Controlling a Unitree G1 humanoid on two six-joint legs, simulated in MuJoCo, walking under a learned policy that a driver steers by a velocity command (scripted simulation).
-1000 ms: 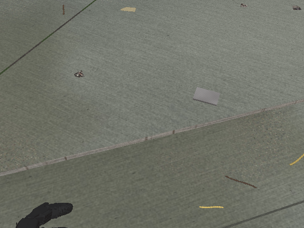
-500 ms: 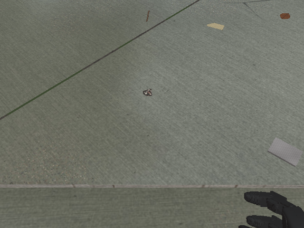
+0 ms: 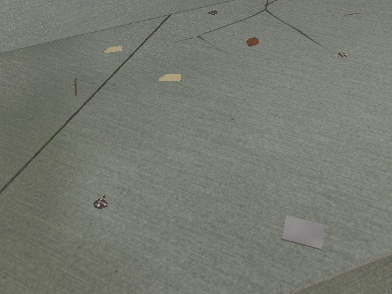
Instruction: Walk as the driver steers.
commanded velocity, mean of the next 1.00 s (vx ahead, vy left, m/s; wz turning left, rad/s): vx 0.50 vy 0.00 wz -0.33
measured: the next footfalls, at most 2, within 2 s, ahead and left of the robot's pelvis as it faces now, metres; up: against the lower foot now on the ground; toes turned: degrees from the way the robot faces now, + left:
left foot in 0.42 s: +0.46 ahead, +0.07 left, +0.04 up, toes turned -17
right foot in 0.82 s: +0.50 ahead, -0.24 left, +0.04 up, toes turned -14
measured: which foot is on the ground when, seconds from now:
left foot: down 0.00-0.00, up 0.02-0.40, down 0.42-0.84, up 0.86-1.00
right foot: down 0.00-0.46, up 0.48-0.80, down 0.82-1.00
